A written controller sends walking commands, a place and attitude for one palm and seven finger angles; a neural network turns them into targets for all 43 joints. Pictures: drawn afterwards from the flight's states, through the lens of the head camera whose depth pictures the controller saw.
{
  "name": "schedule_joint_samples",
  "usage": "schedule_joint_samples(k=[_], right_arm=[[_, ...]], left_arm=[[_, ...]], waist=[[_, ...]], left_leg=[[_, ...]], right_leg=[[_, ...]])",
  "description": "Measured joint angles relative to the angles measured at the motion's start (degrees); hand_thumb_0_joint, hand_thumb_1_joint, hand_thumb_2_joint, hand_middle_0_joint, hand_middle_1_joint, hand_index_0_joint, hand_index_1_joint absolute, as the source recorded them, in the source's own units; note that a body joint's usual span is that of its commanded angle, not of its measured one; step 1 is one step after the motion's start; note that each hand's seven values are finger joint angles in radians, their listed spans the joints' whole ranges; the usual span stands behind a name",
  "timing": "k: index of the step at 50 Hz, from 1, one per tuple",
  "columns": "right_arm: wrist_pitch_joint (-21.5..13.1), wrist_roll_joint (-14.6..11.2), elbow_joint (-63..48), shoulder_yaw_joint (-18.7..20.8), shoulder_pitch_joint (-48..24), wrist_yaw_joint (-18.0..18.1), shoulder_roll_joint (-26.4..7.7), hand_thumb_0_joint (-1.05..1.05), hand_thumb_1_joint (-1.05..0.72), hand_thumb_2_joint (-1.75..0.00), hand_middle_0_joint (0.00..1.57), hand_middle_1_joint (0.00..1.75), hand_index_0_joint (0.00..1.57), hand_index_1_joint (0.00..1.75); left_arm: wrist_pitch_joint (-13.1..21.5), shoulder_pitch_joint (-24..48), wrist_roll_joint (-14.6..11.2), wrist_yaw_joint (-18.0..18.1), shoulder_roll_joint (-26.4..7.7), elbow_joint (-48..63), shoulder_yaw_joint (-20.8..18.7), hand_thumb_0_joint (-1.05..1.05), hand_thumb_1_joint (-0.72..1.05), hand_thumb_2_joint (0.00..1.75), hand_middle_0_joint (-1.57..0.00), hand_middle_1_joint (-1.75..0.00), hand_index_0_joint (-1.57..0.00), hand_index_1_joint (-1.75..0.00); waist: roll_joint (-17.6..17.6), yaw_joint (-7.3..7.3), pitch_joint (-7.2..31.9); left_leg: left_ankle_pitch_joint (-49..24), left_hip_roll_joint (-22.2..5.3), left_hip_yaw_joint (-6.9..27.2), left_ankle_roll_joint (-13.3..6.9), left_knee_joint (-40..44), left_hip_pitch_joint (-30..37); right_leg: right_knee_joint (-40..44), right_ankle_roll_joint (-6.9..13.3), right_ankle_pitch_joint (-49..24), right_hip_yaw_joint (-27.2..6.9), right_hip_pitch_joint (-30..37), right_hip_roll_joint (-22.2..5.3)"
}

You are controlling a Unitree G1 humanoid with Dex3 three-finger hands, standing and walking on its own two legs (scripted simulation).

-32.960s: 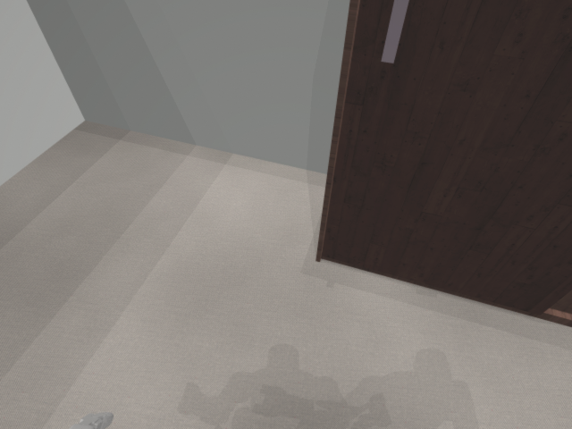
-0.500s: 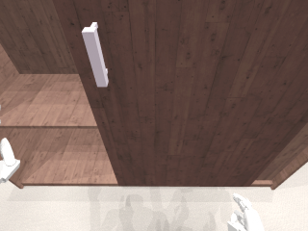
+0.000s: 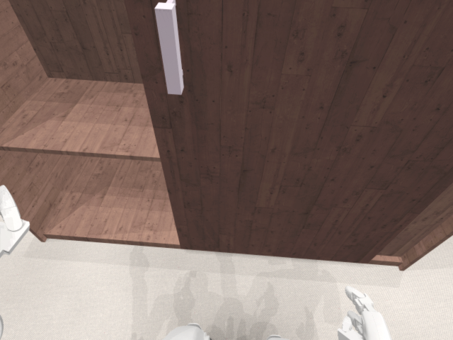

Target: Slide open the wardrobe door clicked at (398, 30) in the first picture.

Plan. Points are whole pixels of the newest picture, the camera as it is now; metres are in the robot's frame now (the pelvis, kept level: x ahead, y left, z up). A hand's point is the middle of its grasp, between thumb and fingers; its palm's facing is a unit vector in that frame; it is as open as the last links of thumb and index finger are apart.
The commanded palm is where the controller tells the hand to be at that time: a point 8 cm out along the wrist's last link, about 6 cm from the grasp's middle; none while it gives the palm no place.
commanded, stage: step back with the hand held close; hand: left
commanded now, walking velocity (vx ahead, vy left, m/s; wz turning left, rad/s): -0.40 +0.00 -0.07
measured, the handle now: (173, 47) +0.55 +0.15 +0.24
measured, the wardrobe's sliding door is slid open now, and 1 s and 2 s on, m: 0.65 0.65 0.65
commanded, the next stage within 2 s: stop stepping back and stand still in 0.24 s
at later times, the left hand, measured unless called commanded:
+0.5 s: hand (25, 266) +0.16 +0.24 +0.17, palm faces +0.34 -0.84 -0.42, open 7.4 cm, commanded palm +0.08 +0.29 +0.20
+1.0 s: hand out of the picture +0.09 +0.29 +0.17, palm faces +0.41 -0.83 -0.39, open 7.4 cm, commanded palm +0.03 +0.32 +0.20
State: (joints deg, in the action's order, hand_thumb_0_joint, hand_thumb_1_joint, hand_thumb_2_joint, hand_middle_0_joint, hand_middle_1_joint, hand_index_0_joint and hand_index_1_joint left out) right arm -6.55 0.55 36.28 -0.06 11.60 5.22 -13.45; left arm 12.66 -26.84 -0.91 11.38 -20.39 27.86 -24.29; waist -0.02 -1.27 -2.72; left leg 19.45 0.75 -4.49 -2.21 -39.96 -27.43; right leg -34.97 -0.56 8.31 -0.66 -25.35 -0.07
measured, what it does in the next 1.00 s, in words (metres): walks backwards: right foot, then left foot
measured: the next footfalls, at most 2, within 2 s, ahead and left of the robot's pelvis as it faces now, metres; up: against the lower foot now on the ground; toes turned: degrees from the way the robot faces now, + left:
right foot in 0.28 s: -0.09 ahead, -0.10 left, +0.00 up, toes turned -5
left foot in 0.50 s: -0.05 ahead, +0.12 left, +0.00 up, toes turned -2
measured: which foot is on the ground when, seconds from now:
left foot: down 0.00-0.28, up 0.30-0.48, down 0.50-1.00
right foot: down 0.00-0.06, up 0.08-0.26, down 0.28-1.00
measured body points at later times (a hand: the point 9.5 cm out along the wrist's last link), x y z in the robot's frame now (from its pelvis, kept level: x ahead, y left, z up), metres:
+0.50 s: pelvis -0.08 +0.00 +0.02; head -0.06 +0.02 +0.47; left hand +0.14 +0.29 +0.20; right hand +0.09 -0.24 -0.05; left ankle -0.08 +0.12 -0.70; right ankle -0.11 -0.12 -0.72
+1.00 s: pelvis -0.13 +0.03 +0.02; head -0.14 +0.05 +0.47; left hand +0.07 +0.33 +0.19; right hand -0.01 -0.21 -0.07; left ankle -0.09 +0.12 -0.72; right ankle -0.13 -0.10 -0.72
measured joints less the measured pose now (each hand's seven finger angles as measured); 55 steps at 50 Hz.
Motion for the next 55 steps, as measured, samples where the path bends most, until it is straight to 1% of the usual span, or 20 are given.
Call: schedule_joint_samples(k=[2,4,7,9,10,12,14,16,18,20,23,25,26,28,31,34,39,44,50,55], right_arm=[[0.11,-0.09,-0.23,-0.02,-0.87,0.08,0.12,0.01,-0.9,-0.9,0.2,0.3,0.2,0.3],[-0.07,-0.03,-1.17,0.04,-1.36,0.4,0.27,0.01,-0.9,-0.9,0.2,0.3,0.2,0.3],[-1.13,0.42,-1.6,0.88,-1.16,0.6,1.2,0.01,-0.9,-0.9,0.2,0.3,0.2,0.3],[-1.53,0.37,-0.63,0.96,-1.01,0.25,2.44,0.01,-0.9,-0.9,0.2,0.3,0.2,0.3],[-1.7,0.47,-0.21,0.77,-0.92,0.03,2.94,0.01,-0.9,-0.9,0.2,0.3,0.2,0.3],[-2.01,0.7,0.23,0.14,-0.81,-0.42,3.6,0.01,-0.9,-0.9,0.2,0.3,0.2,0.3],[-2.18,0.87,-0.04,-0.52,-1.2,-0.91,4.09,0.01,-0.9,-0.9,0.2,0.3,0.2,0.3],[-1.7,1.12,0.84,-0.83,-2.92,-1.25,3.92,0.01,-0.9,-0.9,0.2,0.3,0.2,0.3],[-0.62,1.07,2.21,-1.18,-3.39,-1.45,3.97,0.01,-0.9,-0.9,0.2,0.3,0.2,0.3],[0.44,0.62,2.19,-1.82,-3.31,-1.35,4.22,0.01,-0.9,-0.9,0.2,0.3,0.2,0.3],[1.04,0.01,0.0,-2.2,-3.0,-0.86,3.71,0.01,-0.9,-0.9,0.21,0.3,0.2,0.3],[0.92,-0.42,-2.06,-1.71,-2.36,-0.56,2.27,0.01,-0.9,-0.9,0.21,0.3,0.2,0.3],[0.75,-0.75,-2.9,-1.09,-1.95,-0.39,1.31,0.01,-0.9,-0.9,0.21,0.3,0.2,0.3],[0.94,-1.44,-2.72,0.13,-1.71,-0.01,1.01,0.01,-0.9,-0.9,0.2,0.3,0.2,0.3],[1.02,-0.93,-2.64,0.43,-0.33,0.2,1.08,0.01,-0.9,-0.9,0.2,0.3,0.2,0.3],[0.09,-0.38,-2.03,0.31,1.92,0.23,0.93,0.01,-0.9,-0.9,0.2,0.3,0.2,0.3],[-0.01,0.17,0.98,-0.08,3.42,-0.19,0.45,0.01,-0.9,-0.9,0.2,0.3,0.2,0.3],[0.54,0.58,3.21,-0.43,3.42,-0.5,0.88,0.01,-0.9,-0.9,0.2,0.3,0.2,0.3],[-0.24,0.65,3.13,-1.5,3.12,-0.26,3.02,0.01,-0.9,-0.9,0.2,0.3,0.2,0.3],[-1.31,0.67,2.07,-2.28,2.58,-0.71,3.88,0.01,-0.9,-0.9,0.2,0.3,0.2,0.3]], left_arm=[[0.13,0.24,-0.06,0.1,-0.37,1.26,0.35,0.02,0.89,0.89,-0.21,-0.3,-0.21,-0.3],[0.45,0.26,0.24,-0.07,-1.17,2.18,-0.04,0.02,0.88,0.89,-0.21,-0.3,-0.22,-0.3],[0.5,0.63,0.1,-0.78,-2.9,2.32,-1.11,0.02,0.88,0.89,-0.21,-0.3,-0.22,-0.3],[0.83,-0.17,-0.76,-1.02,-3.7,1.71,-2.12,0.02,0.88,0.89,-0.21,-0.3,-0.22,-0.3],[0.75,-0.76,-1.21,-0.97,-3.57,1.4,-2.39,0.02,0.88,0.89,-0.21,-0.3,-0.22,-0.3],[0.21,-1.65,-2.01,-0.67,-2.69,0.9,-2.31,0.02,0.88,0.89,-0.21,-0.3,-0.22,-0.3],[-0.37,-1.87,-2.41,-0.32,-2.1,0.99,-2.02,0.02,0.89,0.89,-0.21,-0.3,-0.21,-0.3],[-0.23,-0.18,-1.84,-0.14,-0.53,0.35,-0.39,0.02,0.89,0.9,-0.2,-0.3,-0.21,-0.3],[-0.78,1.42,-1.2,-0.46,0.12,-0.8,2.03,0.02,0.89,0.9,-0.2,-0.3,-0.21,-0.3],[-1.71,1.81,-0.8,-0.98,-0.27,-1.42,3.15,0.02,0.89,0.9,-0.2,-0.3,-0.21,-0.3],[-2.86,0.38,-0.62,-1.32,-1.52,-1.67,3.03,0.02,0.89,0.9,-0.21,-0.3,-0.21,-0.3],[-3.63,-1.54,-0.97,-1.5,-2.44,-0.62,2.59,0.02,0.89,0.89,-0.21,-0.3,-0.21,-0.3],[-3.87,-2.47,-1.24,-1.67,-2.92,0.18,2.47,0.02,0.88,0.89,-0.21,-0.3,-0.22,-0.3],[-3.95,-4.07,-1.84,-2.03,-4.59,1.07,1.58,0.02,0.88,0.89,-0.21,-0.3,-0.22,-0.3],[-3.67,-7.32,-2.25,-2.03,-6.6,1.64,-0.73,0.02,0.88,0.89,-0.21,-0.3,-0.22,-0.3],[-3.23,-7.78,-2.04,-1.62,-6.45,0.82,-1.67,0.02,0.88,0.89,-0.21,-0.3,-0.22,-0.3],[-2.34,-3.19,-1.31,-0.87,-2.1,-2.69,0.02,0.02,0.89,0.89,-0.21,-0.3,-0.22,-0.3],[-2.29,-2.01,-0.81,-1.04,0.64,-3.67,2.39,0.02,0.89,0.9,-0.21,-0.3,-0.21,-0.3],[-1.39,-1.25,-0.25,-1.39,-1.11,-5.16,1.61,0.02,0.89,0.89,-0.21,-0.3,-0.21,-0.3],[-0.72,-1.19,-0.47,-1.4,-1.73,-5.74,0.59,0.02,0.89,0.89,-0.21,-0.3,-0.21,-0.3]], waist=[[0.6,0.3,-0.57],[0.34,0.79,-1.2],[-1.48,1.71,-1.49],[-1.19,1.05,-0.34],[-1.09,0.61,0.47],[-1.16,-0.42,2.09],[-0.46,-1.55,3.31],[-0.49,-3.23,2.4],[0.65,-3.4,2.4],[2.77,-2.66,2.87],[4.24,0.07,3.3],[3.01,2.2,3.57],[1.7,3.16,3.7],[2.3,3.91,3.09],[4.0,3.61,2.81],[3.91,2.6,3.52],[1.52,1.63,4.05],[0.27,1.57,4.56],[0.93,2.05,4.0],[0.19,1.62,3.46]], left_leg=[[-1.33,0.03,-0.26,-0.37,0.2,-0.71],[-4.26,-0.56,-0.3,-1.67,0.4,-1.36],[-13.38,-2.25,0.59,-2.54,2.13,-1.53],[-14.05,-2.5,0.45,-2.18,3.89,-1.18],[-14.47,-2.69,0.18,-1.96,5.42,-0.94],[-16.49,-3.27,-0.5,-1.42,9.09,-0.68],[-16.92,-3.49,-1.79,-0.16,10.87,-1.96],[-8.24,-3.68,-1.11,3.0,5.85,-3.81],[-0.89,-1.77,1.09,4.18,-3.48,-4.67],[2.03,-0.26,1.43,4.52,-9.22,-3.45],[0.88,0.23,1.14,3.96,-5.28,2.72],[-7.81,-0.85,1.58,2.99,3.98,8.69],[-6.22,-1.47,2.25,2.15,7.91,10.7],[-1.97,-1.08,2.17,1.06,9.65,11.53],[-4.46,-0.6,1.0,0.59,10.69,12.0],[-4.99,-0.81,0.69,0.45,10.97,11.69],[-4.54,-1.57,2.02,0.45,8.07,9.83],[-4.16,-1.75,2.32,0.22,5.52,8.85],[-5.34,-0.59,1.83,-0.42,8.17,10.45],[-6.67,-0.36,1.93,-0.34,10.58,11.25]], right_leg=[[-0.31,-0.04,-0.28,0.0,-0.84,-0.18],[-2.6,-0.02,3.33,-0.1,-2.1,0.55],[-15.9,-0.11,12.67,-0.48,-2.48,3.41],[-20.39,0.0,16.71,-0.5,0.03,4.2],[-19.81,0.15,18.33,-0.11,2.15,4.24],[-13.4,0.84,20.92,1.01,7.63,4.01],[-1.3,2.56,20.14,0.57,13.48,3.04],[2.61,2.54,12.52,-0.95,13.24,3.1],[4.01,1.93,11.0,-1.97,13.1,2.36],[5.94,1.44,9.78,-3.1,12.99,1.04],[7.3,0.79,8.15,-4.03,12.14,-0.09],[6.44,0.18,8.11,-3.53,11.02,0.52],[5.74,-0.14,8.32,-2.83,10.31,1.28],[5.34,-0.56,7.19,-2.77,9.89,0.94],[4.44,-0.51,8.0,-1.9,9.59,-0.06],[4.87,-0.3,9.14,0.3,10.65,-0.09],[6.61,0.57,6.52,1.97,11.59,0.74],[4.98,0.47,7.08,2.22,11.14,0.9],[5.75,0.05,6.62,1.68,11.83,-0.14],[8.14,-0.34,5.27,1.72,12.69,-0.29]])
